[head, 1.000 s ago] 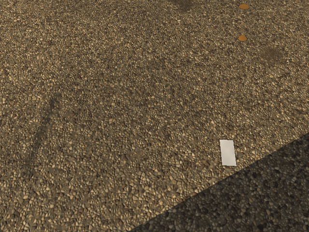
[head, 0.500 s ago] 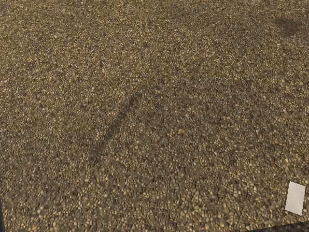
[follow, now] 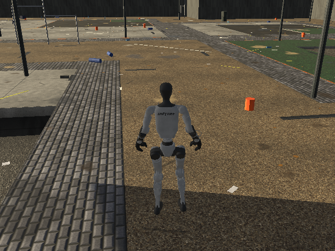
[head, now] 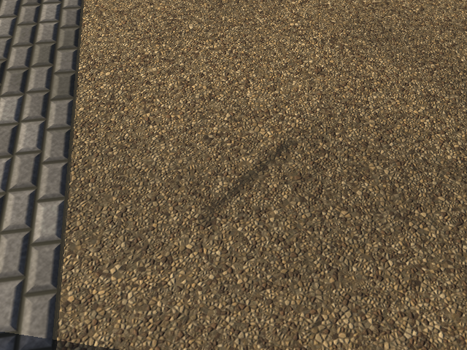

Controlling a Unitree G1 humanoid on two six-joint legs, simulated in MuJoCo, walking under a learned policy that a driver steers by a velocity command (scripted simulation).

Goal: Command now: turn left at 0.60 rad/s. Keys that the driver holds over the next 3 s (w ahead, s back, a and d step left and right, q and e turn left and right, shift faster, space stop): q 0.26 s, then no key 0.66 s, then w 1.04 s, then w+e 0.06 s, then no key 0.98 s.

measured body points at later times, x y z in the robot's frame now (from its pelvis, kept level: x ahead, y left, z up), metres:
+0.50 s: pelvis -0.01 +0.01 -0.01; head +0.02 +0.02 +0.44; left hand +0.05 +0.31 -0.12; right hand +0.22 -0.22 -0.10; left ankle -0.04 +0.12 -0.74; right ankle +0.03 -0.14 -0.74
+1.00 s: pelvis -0.01 +0.01 -0.01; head +0.00 +0.00 +0.44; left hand +0.01 +0.29 -0.12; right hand +0.19 -0.21 -0.13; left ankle -0.04 +0.12 -0.74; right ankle +0.01 -0.13 -0.74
